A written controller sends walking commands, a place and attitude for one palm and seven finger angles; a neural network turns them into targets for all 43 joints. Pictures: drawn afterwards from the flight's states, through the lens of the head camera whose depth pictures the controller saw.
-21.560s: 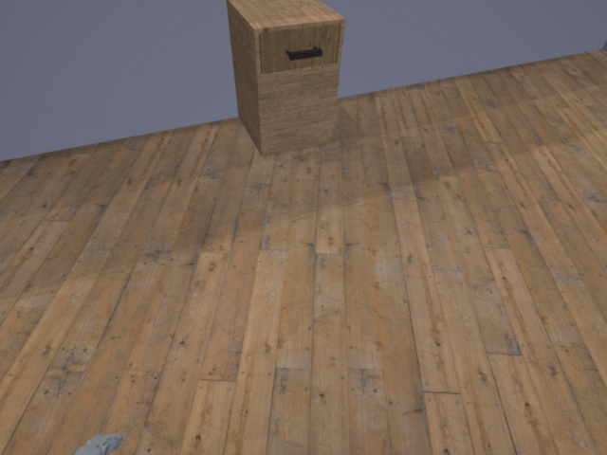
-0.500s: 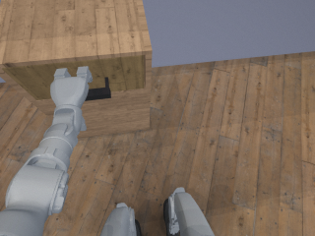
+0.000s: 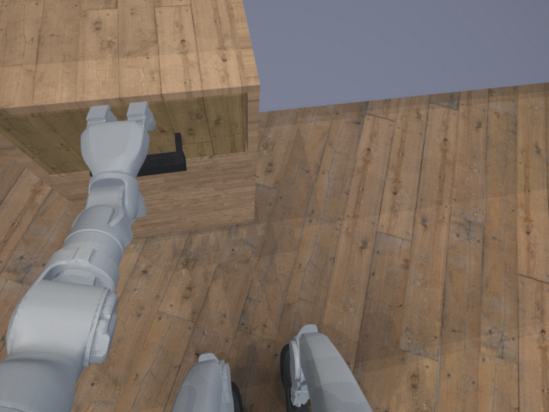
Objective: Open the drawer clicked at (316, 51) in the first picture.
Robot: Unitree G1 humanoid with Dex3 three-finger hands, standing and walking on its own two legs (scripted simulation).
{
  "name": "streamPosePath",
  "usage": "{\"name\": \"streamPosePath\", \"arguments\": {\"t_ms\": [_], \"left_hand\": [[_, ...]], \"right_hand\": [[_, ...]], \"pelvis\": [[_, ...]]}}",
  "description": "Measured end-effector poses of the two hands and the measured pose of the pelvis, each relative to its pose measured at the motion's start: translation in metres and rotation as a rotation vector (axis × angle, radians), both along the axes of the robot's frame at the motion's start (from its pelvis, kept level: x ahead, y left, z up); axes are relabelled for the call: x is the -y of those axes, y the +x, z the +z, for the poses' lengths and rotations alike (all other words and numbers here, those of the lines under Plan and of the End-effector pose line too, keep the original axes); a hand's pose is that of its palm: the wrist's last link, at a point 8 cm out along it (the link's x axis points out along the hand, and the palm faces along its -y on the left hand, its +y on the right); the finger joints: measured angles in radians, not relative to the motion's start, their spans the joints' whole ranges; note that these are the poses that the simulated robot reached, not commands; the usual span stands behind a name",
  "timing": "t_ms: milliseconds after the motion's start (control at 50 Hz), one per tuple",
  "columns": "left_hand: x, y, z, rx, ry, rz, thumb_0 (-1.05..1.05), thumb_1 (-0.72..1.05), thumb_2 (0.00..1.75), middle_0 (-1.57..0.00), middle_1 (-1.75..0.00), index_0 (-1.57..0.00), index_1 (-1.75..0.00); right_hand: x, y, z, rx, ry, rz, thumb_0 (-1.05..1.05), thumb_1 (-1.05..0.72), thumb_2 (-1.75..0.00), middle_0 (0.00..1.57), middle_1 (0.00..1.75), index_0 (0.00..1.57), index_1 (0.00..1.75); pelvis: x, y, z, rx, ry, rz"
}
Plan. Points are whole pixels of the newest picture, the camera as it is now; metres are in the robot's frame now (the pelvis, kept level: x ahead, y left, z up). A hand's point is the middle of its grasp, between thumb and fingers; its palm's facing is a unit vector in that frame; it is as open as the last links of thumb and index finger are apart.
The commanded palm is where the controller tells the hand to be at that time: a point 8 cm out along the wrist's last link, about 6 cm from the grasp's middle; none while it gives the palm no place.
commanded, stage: move the hooked fingers above the handle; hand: left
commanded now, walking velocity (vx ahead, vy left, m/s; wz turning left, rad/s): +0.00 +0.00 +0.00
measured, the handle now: (139, 154) +0.55 +0.18 -0.10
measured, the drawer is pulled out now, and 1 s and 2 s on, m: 0.00 0.00 0.00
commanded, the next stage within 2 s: lower the fingers behind the handle in 0.10 s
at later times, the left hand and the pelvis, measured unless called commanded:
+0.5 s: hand (136, 170) +0.50 +0.17 -0.06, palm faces -0.03 -0.02 -1.00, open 13.8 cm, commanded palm +0.47 +0.17 -0.01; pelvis +0.00 -0.01 -0.01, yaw +0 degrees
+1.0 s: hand (143, 183) +0.49 +0.17 -0.10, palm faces -0.07 -0.02 -1.00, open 13.8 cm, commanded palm +0.47 +0.17 -0.05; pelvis -0.02 -0.01 -0.03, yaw +0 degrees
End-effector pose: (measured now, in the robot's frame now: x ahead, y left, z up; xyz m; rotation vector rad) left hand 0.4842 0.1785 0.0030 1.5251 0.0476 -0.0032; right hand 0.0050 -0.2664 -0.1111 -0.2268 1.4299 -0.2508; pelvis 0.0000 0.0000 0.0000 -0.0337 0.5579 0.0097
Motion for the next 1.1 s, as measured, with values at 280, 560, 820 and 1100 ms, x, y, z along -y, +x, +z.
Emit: {"name": "streamPosePath", "arguments": {"t_ms": [280,560,820,1100], "left_hand": [[-0.002,-0.016,0.007,-0.088,-0.011,0.005,0.0,-0.49,0.3,-0.32,-1.2,-0.32,-1.2],[-0.002,-0.012,-0.024,-0.023,0.044,0.061,0.0,-0.48,0.3,-0.31,-1.2,-0.32,-1.2],[0.004,-0.012,-0.025,-0.012,0.028,0.018,0.0,-0.49,0.3,-0.3,-1.2,-0.32,-1.2],[0.005,-0.016,-0.055,-0.026,0.021,0.025,0.0,-0.49,0.3,-0.31,-1.2,-0.32,-1.19]], "right_hand": [[-0.005,0.021,0.004,0.02,0.032,0.027,0.0,-0.91,-0.89,0.2,0.3,0.2,0.3],[0.008,0.011,-0.016,0.034,0.015,0.025,0.0,-0.91,-0.89,0.2,0.3,0.2,0.3],[0.006,0.0,-0.029,0.016,0.025,0.032,0.0,-0.91,-0.89,0.2,0.3,0.2,0.3],[0.009,-0.01,-0.046,0.016,0.024,0.03,0.0,-0.91,-0.89,0.2,0.3,0.2,0.3]], "pelvis": [[0.002,0.004,0.012,0.028,-0.003,0.024],[0.006,-0.008,-0.011,-0.016,0.01,-0.004],[0.011,-0.013,-0.023,-0.028,0.002,0.018],[0.011,-0.023,-0.04,-0.055,0.009,0.001]]}}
